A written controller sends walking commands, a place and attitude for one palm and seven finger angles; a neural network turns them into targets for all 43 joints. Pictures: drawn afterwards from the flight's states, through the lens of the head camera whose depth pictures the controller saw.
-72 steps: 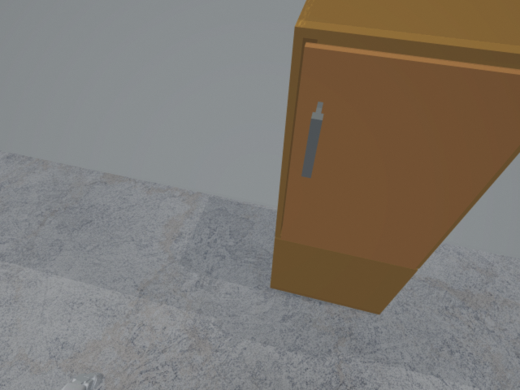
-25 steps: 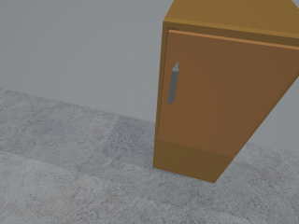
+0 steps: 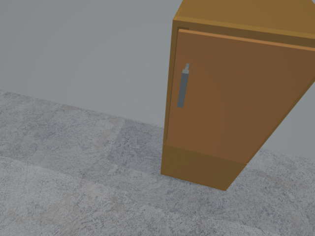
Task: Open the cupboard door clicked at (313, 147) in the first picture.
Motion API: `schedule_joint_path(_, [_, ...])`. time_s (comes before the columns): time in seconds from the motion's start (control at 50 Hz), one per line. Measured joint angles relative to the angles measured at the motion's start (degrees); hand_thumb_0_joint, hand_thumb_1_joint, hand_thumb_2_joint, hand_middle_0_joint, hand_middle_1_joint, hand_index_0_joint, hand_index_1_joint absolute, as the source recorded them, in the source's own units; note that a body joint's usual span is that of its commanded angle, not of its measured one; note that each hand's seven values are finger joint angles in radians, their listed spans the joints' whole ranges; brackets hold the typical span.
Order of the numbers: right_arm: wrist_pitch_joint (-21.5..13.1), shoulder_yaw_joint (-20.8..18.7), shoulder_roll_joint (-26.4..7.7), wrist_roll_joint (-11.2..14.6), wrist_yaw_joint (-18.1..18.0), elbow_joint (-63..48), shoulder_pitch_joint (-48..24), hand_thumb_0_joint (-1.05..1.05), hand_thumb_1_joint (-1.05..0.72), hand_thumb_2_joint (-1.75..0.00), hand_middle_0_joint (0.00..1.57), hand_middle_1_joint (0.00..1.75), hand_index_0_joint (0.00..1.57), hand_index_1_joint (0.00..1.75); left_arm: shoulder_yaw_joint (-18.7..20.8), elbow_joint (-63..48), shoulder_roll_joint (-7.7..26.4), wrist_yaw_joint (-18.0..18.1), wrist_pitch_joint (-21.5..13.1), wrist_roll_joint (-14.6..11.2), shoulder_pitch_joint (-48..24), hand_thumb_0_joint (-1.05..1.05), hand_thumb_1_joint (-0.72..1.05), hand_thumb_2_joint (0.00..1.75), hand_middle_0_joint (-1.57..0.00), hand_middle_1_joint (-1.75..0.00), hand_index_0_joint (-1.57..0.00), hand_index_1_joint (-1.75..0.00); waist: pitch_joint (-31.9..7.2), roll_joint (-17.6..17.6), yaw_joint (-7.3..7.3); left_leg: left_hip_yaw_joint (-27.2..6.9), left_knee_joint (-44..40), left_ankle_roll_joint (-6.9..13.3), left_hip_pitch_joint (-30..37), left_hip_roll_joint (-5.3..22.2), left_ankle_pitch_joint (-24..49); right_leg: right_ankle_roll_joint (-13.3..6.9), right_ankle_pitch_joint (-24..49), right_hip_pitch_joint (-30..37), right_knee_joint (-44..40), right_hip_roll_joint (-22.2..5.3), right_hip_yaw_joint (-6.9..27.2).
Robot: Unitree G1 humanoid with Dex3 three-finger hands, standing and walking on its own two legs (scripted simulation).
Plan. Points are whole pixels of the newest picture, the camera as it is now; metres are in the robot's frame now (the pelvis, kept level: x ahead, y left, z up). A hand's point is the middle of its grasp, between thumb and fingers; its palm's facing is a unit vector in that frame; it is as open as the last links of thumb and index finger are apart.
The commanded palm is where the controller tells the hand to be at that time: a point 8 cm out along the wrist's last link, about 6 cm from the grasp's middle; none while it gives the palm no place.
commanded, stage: shuffle to correct the standing spot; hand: left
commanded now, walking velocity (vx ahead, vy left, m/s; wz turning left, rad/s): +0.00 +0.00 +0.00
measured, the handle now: (183, 86) +0.57 -0.05 +0.06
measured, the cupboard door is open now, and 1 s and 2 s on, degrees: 0 0 0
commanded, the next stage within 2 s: come to a stop and stand still in 0.62 s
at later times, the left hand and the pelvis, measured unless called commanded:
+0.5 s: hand out of the picture +0.06 +0.15 -0.18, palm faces -0.08 -0.97 -0.25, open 7.4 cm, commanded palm none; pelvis +0.01 -0.06 -0.02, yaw -7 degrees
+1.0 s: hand out of the picture +0.10 +0.06 -0.19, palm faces -0.14 -0.97 -0.19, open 7.4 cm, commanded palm none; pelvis +0.03 -0.12 -0.01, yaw -13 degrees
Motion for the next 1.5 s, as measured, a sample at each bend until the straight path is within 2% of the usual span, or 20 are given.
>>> schedule_joint_path(0.24, [0.38,-0.11,1.61,-0.35,-0.87,-0.67,-0.34,0.0,-0.9,-0.9,0.2,0.3,0.2,0.3,0.57,-0.57,-0.8,0.3,1.15,-0.08,1.0,0.01,0.9,0.9,-0.2,-0.3,-0.2,-0.3,-0.02,-0.17,0.37,1.13,1.15,-0.28,-0.51,0.41,-1.06,-0.1,-0.99,-1.44,2.05,0.43,1.09])
schedule_joint_path(0.28, [0.72,-0.43,2.82,-0.5,-1.26,-1.53,-0.27,0.0,-0.9,-0.9,0.2,0.3,0.2,0.3,1.05,-1.47,-1.17,-0.05,2.16,0.17,1.82,0.01,0.9,0.9,-0.2,-0.3,-0.2,-0.3,0.23,-0.73,0.53,2.16,2.42,-0.4,-1.1,0.6,-1.9,-0.2,-2.18,-3.53,5.48,0.63,1.78])
schedule_joint_path(0.38, [0.59,-1.45,5.37,-1.07,-2.1,-3.42,1.14,0.0,-0.9,-0.9,0.21,0.3,0.2,0.3,2.84,-3.92,-2.53,-1.47,4.53,0.55,3.46,0.01,0.9,0.9,-0.2,-0.3,-0.2,-0.3,1.89,-1.12,0.47,4.58,4.68,-1.47,-1.69,2.44,-3.46,0.39,-12.69,-12.17,24.45,0.87,0.54])
schedule_joint_path(0.44, [0.96,-2.28,5.33,-1.27,-2.11,-3.03,2.33,0.0,-0.9,-0.9,0.21,0.3,0.21,0.3,3.39,-5.3,-4.04,-2.37,4.56,0.46,4.21,0.01,0.9,0.9,-0.2,-0.3,-0.2,-0.3,2.65,0.23,0.5,5.17,7.16,-3.24,-2.1,4.65,-5.08,0.35,-10.98,-12.17,21.05,-0.21,-1.14])
schedule_joint_path(0.48, [1.37,-2.93,4.7,-1.07,-1.96,-2.63,3.35,0.0,-0.9,-0.9,0.21,0.3,0.21,0.3,3.42,-6.18,-4.8,-2.78,3.67,0.63,5.09,0.01,0.9,0.9,-0.2,-0.3,-0.2,-0.3,2.6,1.55,0.5,5.06,12.7,-4.11,-4.23,6.69,-8.02,-0.46,-4.56,-9.87,13.63,-0.29,-2.28])
schedule_joint_path(0.5, [1.71,-3.25,4.3,-0.89,-1.95,-2.35,3.58,0.0,-0.9,-0.9,0.21,0.3,0.21,0.3,3.44,-6.27,-5.32,-2.6,3.22,0.83,5.06,0.01,0.9,0.9,-0.2,-0.3,-0.2,-0.3,2.86,2.52,0.32,4.17,18.59,-3.68,-6.62,7.56,-12.3,-1.51,-3.98,-10.1,14.18,0.68,-3.09])
schedule_joint_path(0.56, [2.94,-3.7,3.77,-0.29,-2.33,-1.56,3.95,0.0,-0.9,-0.9,0.21,0.3,0.2,0.3,3.47,-6.85,-6.72,-1.57,2.95,0.91,5.25,0.01,0.9,0.9,-0.2,-0.3,-0.2,-0.3,3.1,3.06,0.7,1.68,37.27,-1.96,-14.3,6.04,-18.81,-4.06,-4.71,-9.29,13.5,2.46,-4.15])
schedule_joint_path(0.62, [3.02,-3.87,3.81,-0.46,-2.29,-1.87,3.76,0.01,-0.9,-0.9,0.21,0.3,0.2,0.3,3.28,-6.81,-7.63,-0.65,3.26,1.02,5.82,0.01,0.9,0.9,-0.2,-0.3,-0.2,-0.3,2.69,2.29,0.72,3.66,43.81,-1.85,-18.32,4.94,-17.0,-5.24,-2.89,-7.4,9.36,3.77,-4.02])
schedule_joint_path(0.68, [2.83,-3.77,4.25,-0.6,-2.31,-2.78,3.35,0.01,-0.9,-0.9,0.2,0.3,0.2,0.3,2.91,-6.76,-8.11,-0.3,3.29,1.1,6.32,0.01,0.9,0.9,-0.2,-0.3,-0.2,-0.3,1.9,1.63,0.6,5.42,41.03,-1.93,-19.1,4.14,-15.34,-6.25,-1.32,-6.18,6.13,5.3,-3.71])
schedule_joint_path(0.76, [2.41,-3.32,5.63,-0.46,-2.68,-3.81,2.63,0.01,-0.9,-0.9,0.2,0.3,0.2,0.3,2.96,-7.03,-8.04,-0.19,3.33,1.15,6.61,0.01,0.9,0.9,-0.2,-0.3,-0.2,-0.3,1.03,0.76,1.0,5.76,33.5,-1.5,-17.49,3.4,-15.08,-7.41,-0.4,-5.17,3.9,7.76,-3.04])
schedule_joint_path(0.84, [1.88,-2.53,7.37,-0.1,-3.04,-4.63,2.06,0.0,-0.9,-0.9,0.2,0.3,0.2,0.3,3.42,-6.84,-7.63,0.29,2.62,1.0,6.91,0.01,0.9,0.9,-0.2,-0.3,-0.21,-0.3,0.32,-0.22,1.49,4.25,26.35,-0.78,-14.62,2.6,-14.75,-8.24,-0.39,-4.32,3.34,9.87,-2.09])
schedule_joint_path(0.92, [1.59,-1.88,8.87,0.41,-3.25,-5.3,1.72,0.0,-0.9,-0.9,0.2,0.3,0.2,0.3,3.36,-5.81,-7.39,1.25,1.74,0.69,7.37,0.01,0.9,0.9,-0.2,-0.3,-0.2,-0.3,-0.26,-0.67,1.13,2.1,18.15,-0.09,-11.12,1.89,-10.62,-8.06,-1.09,-3.67,4.17,10.83,-1.11])
schedule_joint_path(0.96, [1.55,-1.67,9.6,0.48,-3.35,-5.39,1.93,0.0,-0.9,-0.9,0.2,0.3,0.2,0.3,3.21,-4.98,-7.27,1.64,1.6,0.37,7.29,0.01,0.9,0.9,-0.2,-0.3,-0.2,-0.3,-0.27,-1.03,0.55,2.16,14.51,1.01,-9.18,1.36,-4.57,-7.61,-1.82,-3.26,5.12,10.45,-0.73])
schedule_joint_path(1.06, [1.85,-1.32,10.14,0.1,-3.12,-5.62,3.6,0.0,-0.91,-0.9,0.2,0.3,0.2,0.3,2.29,-4.6,-7.55,1.95,1.77,0.05,6.07,0.01,0.9,0.9,-0.2,-0.3,-0.2,-0.3,-0.44,-0.79,0.18,3.23,11.12,2.58,-7.61,-0.49,-3.77,-3.39,-2.32,-3.9,6.37,8.46,0.14])
schedule_joint_path(1.1, [1.86,-1.38,9.59,0.0,-2.89,-5.41,4.11,0.0,-0.91,-0.9,0.2,0.3,0.2,0.3,1.85,-4.86,-7.78,1.86,1.64,0.14,5.32,0.01,0.9,0.9,-0.2,-0.3,-0.2,-0.3,-0.11,-0.2,0.18,3.31,10.06,2.83,-7.62,-1.23,-2.89,-3.72,-2.38,-4.37,6.56,7.77,0.13])
schedule_joint_path(1.16, [2.13,-1.34,8.69,-0.04,-2.31,-4.59,4.88,0.0,-0.92,-0.9,0.2,0.3,0.2,0.3,1.27,-5.01,-8.16,1.88,1.07,0.23,5.11,0.01,0.9,0.9,-0.2,-0.3,-0.2,-0.3,-0.16,1.0,0.15,3.27,8.8,2.86,-7.62,-1.71,-1.79,-5.69,-1.4,-4.28,5.28,7.37,0.07])
schedule_joint_path(1.18, [2.18,-1.18,8.34,-0.04,-2.03,-5.03,5.28,0.0,-0.91,-0.9,0.2,0.3,0.2,0.3,0.64,-5.4,-8.12,2.05,0.75,0.47,5.32,0.01,0.9,0.9,-0.2,-0.3,-0.2,-0.3,0.27,1.46,-0.35,2.98,8.66,2.8,-7.48,-1.81,-1.55,-5.87,-1.05,-3.89,4.81,7.28,-0.2])
schedule_joint_path(1.28, [1.7,-1.45,6.88,-0.27,-1.17,-8.42,9.72,0.0,-0.91,-0.9,0.2,0.3,0.2,0.3,-0.09,-7.94,-7.92,3.08,-0.01,0.15,7.48,0.01,0.9,0.9,-0.2,-0.3,-0.2,-0.3,-0.8,2.78,-1.56,0.96,13.06,1.83,-8.88,-2.41,-4.86,-5.68,-2.21,-4.07,6.76,6.61,-1.64])
schedule_joint_path(1.36, [2.45,-1.88,6.34,-0.23,-0.78,-8.84,11.35,0.0,-0.91,-0.9,0.2,0.3,0.2,0.3,-0.13,-8.77,-7.1,2.89,0.05,0.08,8.37,0.01,0.9,0.9,-0.2,-0.3,-0.2,-0.3,-2.09,2.79,-1.86,-0.98,14.71,1.92,-8.42,-0.82,-4.89,-5.35,-3.37,-3.7,8.51,6.51,-2.26])
schedule_joint_path(1.5, [1.38,-1.49,5.57,-0.55,-0.35,-8.26,11.07,0.01,-0.9,-0.9,0.2,0.3,0.2,0.3,0.06,-9.13,-4.95,2.06,0.32,-0.01,7.5,0.01,0.9,0.9,-0.2,-0.3,-0.21,-0.3,-2.75,0.58,-1.23,0.81,11.63,3.58,-7.11,-2.55,-2.61,-3.34,-2.49,-3.65,8.03,4.42,-0.9])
